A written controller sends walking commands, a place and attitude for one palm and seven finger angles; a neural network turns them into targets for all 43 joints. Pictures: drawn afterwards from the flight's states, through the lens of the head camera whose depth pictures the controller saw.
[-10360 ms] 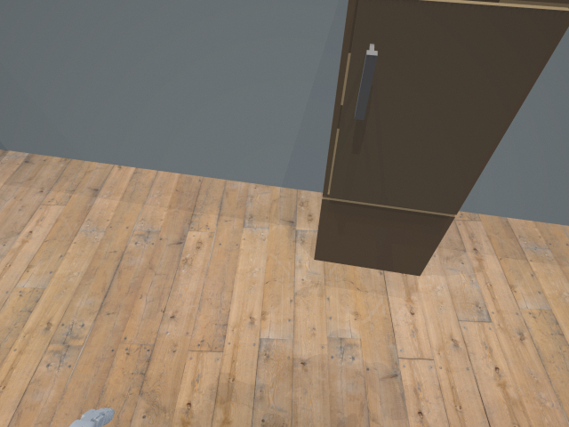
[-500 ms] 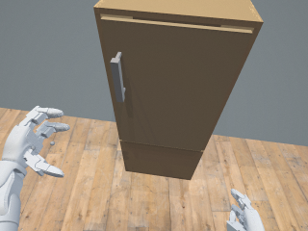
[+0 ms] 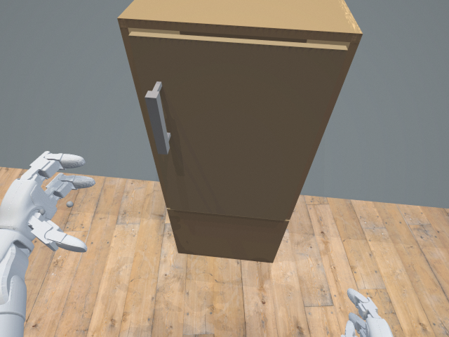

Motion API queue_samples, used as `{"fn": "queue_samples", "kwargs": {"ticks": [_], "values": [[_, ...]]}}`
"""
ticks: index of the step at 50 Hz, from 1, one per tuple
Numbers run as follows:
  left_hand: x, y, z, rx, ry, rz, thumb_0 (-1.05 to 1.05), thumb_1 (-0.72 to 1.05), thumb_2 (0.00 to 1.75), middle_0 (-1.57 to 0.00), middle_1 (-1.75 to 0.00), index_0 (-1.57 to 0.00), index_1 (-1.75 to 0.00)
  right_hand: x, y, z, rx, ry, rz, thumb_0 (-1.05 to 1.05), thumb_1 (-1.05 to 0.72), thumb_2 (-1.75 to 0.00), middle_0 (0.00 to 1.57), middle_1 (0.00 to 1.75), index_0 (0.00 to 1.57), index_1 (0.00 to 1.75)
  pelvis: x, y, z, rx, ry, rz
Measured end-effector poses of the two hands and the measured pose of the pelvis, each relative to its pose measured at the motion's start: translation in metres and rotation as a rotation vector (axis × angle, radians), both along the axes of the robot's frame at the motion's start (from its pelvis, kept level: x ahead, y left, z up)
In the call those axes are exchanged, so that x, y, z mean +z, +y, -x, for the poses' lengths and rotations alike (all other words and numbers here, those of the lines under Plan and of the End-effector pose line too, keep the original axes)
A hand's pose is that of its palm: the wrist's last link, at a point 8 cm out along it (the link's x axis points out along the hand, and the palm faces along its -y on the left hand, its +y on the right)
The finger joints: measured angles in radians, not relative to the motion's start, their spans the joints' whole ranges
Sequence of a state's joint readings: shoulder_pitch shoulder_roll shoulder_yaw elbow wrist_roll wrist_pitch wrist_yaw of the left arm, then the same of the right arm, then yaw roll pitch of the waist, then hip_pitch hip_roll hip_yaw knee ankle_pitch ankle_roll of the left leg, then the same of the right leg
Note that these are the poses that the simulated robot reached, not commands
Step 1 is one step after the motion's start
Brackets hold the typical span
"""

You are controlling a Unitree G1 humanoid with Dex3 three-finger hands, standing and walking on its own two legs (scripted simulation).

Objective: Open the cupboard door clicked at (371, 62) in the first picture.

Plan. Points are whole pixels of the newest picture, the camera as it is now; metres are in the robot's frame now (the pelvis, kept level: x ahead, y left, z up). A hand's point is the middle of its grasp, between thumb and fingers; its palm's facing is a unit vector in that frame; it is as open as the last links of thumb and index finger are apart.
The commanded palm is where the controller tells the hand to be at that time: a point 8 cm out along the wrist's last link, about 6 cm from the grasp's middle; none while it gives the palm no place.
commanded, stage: raise the hand with hooked fingers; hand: left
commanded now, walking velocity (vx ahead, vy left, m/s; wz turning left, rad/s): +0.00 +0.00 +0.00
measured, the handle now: (161, 119) +0.54 +0.18 +0.09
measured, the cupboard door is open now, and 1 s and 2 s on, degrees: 0 0 0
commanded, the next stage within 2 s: move the hooked fingers beside the handle in 0.08 s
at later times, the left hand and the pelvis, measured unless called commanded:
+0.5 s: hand (82, 185) +0.33 +0.27 +0.11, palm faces +0.00 -1.00 -0.03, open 14.0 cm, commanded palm +0.31 +0.31 +0.10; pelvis -0.01 -0.02 +0.00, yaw +0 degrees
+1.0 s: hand (101, 158) +0.40 +0.26 +0.10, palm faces -0.04 -1.00 +0.00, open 14.0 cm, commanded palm +0.38 +0.31 +0.10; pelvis +0.01 +0.00 -0.01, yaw -1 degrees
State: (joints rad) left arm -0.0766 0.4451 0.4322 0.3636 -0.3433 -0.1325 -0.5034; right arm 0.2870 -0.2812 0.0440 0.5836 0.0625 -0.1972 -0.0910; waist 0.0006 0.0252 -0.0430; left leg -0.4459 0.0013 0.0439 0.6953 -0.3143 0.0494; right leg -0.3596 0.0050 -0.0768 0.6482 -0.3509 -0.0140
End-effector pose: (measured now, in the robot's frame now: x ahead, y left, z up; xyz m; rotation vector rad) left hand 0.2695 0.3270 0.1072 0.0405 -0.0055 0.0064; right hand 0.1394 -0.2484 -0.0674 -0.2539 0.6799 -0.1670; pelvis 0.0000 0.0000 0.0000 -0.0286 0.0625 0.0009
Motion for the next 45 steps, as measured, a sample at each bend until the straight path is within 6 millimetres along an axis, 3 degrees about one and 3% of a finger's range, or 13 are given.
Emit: {"fn": "queue_samples", "kwargs": {"ticks": [16, 23, 31, 38, 45], "values": [[0.000, -0.011, -0.002, 0.010, 0.008, 0.006, -0.01, -0.50, 0.30, -0.30, -1.20, -0.30, -1.20, -0.004, -0.011, -0.006, 0.009, -0.008, -0.009, 0.02, -0.90, -0.90, 0.21, 0.30, 0.20, 0.30, -0.001, -0.014, 0.003, 0.008, 0.000, -0.007], [-0.001, -0.004, -0.028, 0.013, 0.020, 0.016, -0.01, -0.50, 0.30, -0.30, -1.20, -0.30, -1.20, -0.010, -0.023, 0.008, -0.014, 0.048, 0.017, 0.02, -0.90, -0.90, 0.21, 0.30, 0.20, 0.30, -0.004, -0.019, 0.007, 0.009, 0.017, -0.005], [-0.002, -0.014, -0.064, -0.037, 0.023, 0.027, -0.01, -0.50, 0.30, -0.30, -1.20, -0.30, -1.20, -0.019, -0.033, 0.035, -0.069, 0.138, 0.028, 0.02, -0.90, -0.90, 0.21, 0.30, 0.20, 0.30, -0.006, -0.016, 0.005, -0.005, 0.049, -0.007], [-0.005, -0.013, -0.082, -0.026, 0.017, 0.030, -0.01, -0.50, 0.31, -0.30, -1.19, -0.30, -1.20, -0.023, -0.033, 0.056, -0.117, 0.205, 0.022, 0.02, -0.90, -0.90, 0.21, 0.30, 0.20, 0.30, -0.006, -0.012, -0.001, -0.025, 0.069, -0.009], [-0.007, -0.007, -0.096, -0.025, 0.020, 0.036, -0.01, -0.50, 0.30, -0.30, -1.19, -0.30, -1.20, -0.026, -0.027, 0.063, -0.127, 0.257, 0.025, 0.02, -0.90, -0.90, 0.21, 0.30, 0.20, 0.30, -0.007, -0.007, -0.004, -0.022, 0.084, -0.003]]}}
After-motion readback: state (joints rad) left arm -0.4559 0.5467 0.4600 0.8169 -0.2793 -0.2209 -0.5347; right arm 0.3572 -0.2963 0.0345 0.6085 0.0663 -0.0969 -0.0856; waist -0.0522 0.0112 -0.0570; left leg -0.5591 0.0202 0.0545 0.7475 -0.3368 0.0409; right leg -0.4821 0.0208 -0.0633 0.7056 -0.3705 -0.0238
